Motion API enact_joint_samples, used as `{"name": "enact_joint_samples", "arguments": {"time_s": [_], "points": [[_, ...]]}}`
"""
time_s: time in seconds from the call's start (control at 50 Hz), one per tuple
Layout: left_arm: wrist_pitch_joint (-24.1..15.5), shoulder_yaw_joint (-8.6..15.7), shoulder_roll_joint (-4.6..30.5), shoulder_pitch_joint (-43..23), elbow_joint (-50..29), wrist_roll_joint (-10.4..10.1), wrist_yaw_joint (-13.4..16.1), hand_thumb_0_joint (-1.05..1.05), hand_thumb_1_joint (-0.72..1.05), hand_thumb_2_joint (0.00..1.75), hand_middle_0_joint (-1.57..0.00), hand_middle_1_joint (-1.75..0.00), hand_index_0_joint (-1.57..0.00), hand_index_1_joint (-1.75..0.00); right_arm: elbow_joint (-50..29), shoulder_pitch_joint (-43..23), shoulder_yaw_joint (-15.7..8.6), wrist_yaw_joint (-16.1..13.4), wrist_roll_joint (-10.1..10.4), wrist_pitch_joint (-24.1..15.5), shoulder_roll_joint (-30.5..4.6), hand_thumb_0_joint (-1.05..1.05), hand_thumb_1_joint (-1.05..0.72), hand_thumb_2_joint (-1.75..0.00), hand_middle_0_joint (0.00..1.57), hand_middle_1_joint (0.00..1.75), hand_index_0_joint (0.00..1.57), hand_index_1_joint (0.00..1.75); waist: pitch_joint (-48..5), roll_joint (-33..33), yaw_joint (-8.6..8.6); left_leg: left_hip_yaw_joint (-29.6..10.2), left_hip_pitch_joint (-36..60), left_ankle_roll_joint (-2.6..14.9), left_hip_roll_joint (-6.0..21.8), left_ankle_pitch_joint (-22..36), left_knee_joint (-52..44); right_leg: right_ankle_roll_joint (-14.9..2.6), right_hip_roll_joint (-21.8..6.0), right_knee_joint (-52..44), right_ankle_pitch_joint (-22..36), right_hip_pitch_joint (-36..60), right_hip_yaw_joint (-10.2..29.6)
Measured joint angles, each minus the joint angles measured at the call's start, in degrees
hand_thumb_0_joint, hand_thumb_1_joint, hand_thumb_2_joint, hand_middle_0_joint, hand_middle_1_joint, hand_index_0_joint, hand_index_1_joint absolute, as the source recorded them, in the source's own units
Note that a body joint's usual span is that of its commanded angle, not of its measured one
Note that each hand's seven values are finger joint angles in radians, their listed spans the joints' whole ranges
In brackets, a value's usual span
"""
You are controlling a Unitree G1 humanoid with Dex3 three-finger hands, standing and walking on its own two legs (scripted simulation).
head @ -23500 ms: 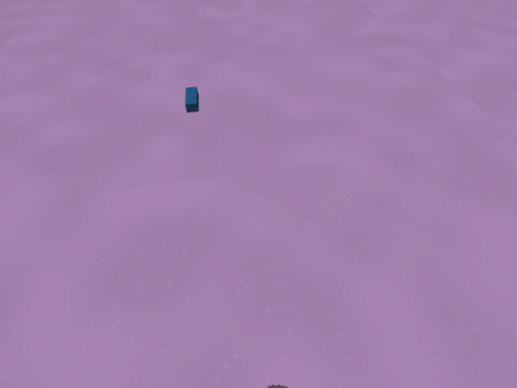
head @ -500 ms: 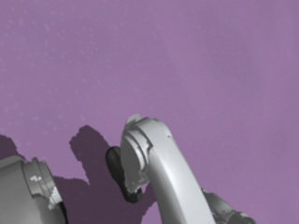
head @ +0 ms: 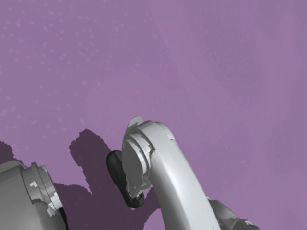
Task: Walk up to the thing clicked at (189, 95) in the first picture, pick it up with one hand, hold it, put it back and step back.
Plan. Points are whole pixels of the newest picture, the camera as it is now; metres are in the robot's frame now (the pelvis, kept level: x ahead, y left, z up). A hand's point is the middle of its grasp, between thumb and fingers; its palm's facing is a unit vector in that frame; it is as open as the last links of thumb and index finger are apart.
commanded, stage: settle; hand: left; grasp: from above
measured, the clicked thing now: out of the picture +0.45 +0.35 -0.28
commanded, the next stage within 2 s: lift in 0.76 s
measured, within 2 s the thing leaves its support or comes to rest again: leaves its support in 0.22 s
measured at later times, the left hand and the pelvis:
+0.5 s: hand out of the picture +0.44 +0.36 -0.19, palm faces -0.42 -0.12 -0.90, open 10.6 cm; pelvis +0.01 +0.00 +0.02, yaw +3 degrees
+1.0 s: hand out of the picture +0.43 +0.36 -0.13, palm faces -0.41 -0.13 -0.90, open 10.6 cm; pelvis +0.00 -0.01 +0.03, yaw +6 degrees
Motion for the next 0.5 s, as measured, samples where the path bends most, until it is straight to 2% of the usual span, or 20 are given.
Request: {"name": "enact_joint_samples", "arguments": {"time_s": [0.14, 0.24, 0.36, 0.5], "points": [[1.1, 2.1, -1.2, 1.8, -4.0, 0.5, -2.4, -0.01, -0.12, 0.67, -0.52, -0.81, -0.57, -0.76, 0.0, 1.1, -1.4, 0.1, 0.3, 0.1, 0.2, 0.0, -0.91, -0.91, 0.2, 0.3, 0.2, 0.3, -0.7, 0.3, 0.44, 0.2, -0.3, 0.01, -0.1, 0.1, -0.2, -0.08, -0.1, -0.1, -0.1, -0.2, 0.1], [1.8, 3.8, -3.6, 5.1, -10.2, 0.2, -4.0, -0.01, -0.11, 0.65, -0.54, -0.78, -0.58, -0.73, 0.8, 2.6, -3.4, 0.6, 0.8, 0.6, 0.3, 0.0, -0.91, -0.91, 0.21, 0.3, 0.2, 0.3, -2.7, 1.3, 1.64, 0.4, -0.9, -0.29, -0.4, -0.1, -0.6, -0.52, -0.5, -0.1, -0.6, -0.9, 0.3], [3.6, 2.0, -8.8, 8.6, -18.0, -1.7, -6.4, -0.01, -0.1, 0.64, -0.54, -0.77, -0.59, -0.71, 3.2, 3.4, -7.0, 1.3, 2.4, 1.9, 1.2, 0.0, -0.91, -0.91, 0.21, 0.3, 0.2, 0.3, -7.1, 3.8, 4.14, 1.5, -1.4, -0.56, -0.7, -0.8, -1.8, -0.96, -1.1, -0.2, -1.9, -1.7, 1.1], [6.4, -1.3, -13.1, 8.7, -19.5, -4.4, -10.7, -0.01, -0.1, 0.63, -0.55, -0.77, -0.6, -0.69, 4.2, 1.6, -10.3, 1.2, 4.4, 3.6, 2.0, 0.0, -0.91, -0.9, 0.2, 0.3, 0.2, 0.3, -10.3, 7.1, 6.35, 3.6, -0.7, -0.27, -0.7, -0.8, -4.2, -1.09, -1.5, -1.1, -2.7, -1.6, 2.9]]}}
